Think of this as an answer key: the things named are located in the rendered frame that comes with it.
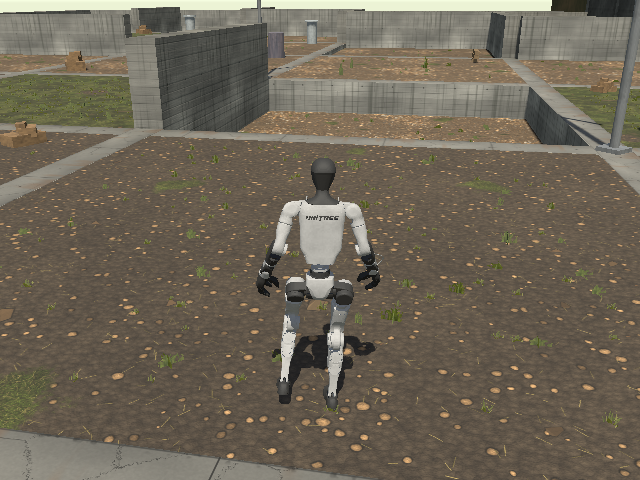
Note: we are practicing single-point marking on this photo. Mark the robot thigh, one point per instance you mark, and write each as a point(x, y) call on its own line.
point(295, 290)
point(342, 298)

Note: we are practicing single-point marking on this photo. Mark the robot left hand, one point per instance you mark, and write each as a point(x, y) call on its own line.
point(268, 282)

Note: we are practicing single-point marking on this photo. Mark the robot right forearm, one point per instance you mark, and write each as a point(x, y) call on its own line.
point(370, 262)

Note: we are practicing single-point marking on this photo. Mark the robot left forearm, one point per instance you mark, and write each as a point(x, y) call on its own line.
point(269, 263)

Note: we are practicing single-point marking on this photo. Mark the right robot upper arm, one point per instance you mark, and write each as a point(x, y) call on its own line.
point(353, 212)

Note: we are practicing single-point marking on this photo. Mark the robot right hand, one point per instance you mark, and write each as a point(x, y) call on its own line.
point(364, 275)

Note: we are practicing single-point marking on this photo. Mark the left robot upper arm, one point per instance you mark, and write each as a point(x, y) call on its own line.
point(290, 210)

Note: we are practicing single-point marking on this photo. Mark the robot right thigh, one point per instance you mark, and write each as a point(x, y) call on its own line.
point(342, 298)

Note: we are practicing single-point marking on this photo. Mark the robot left thigh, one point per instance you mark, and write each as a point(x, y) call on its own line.
point(295, 290)

